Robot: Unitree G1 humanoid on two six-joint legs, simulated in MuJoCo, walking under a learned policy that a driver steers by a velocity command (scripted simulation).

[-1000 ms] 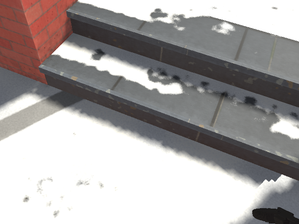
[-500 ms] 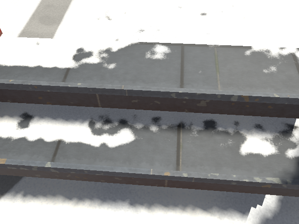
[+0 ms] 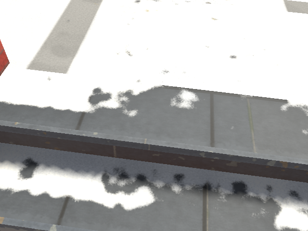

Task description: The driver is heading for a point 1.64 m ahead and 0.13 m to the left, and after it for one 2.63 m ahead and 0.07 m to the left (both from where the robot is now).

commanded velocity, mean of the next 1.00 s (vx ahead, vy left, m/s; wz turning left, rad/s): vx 0.50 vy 0.00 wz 0.00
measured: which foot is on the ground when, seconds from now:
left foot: down 0.00-0.28, up 0.30-0.76, down 0.78-1.00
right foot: up 0.00-0.26, down 0.28-0.78, up 0.80-1.00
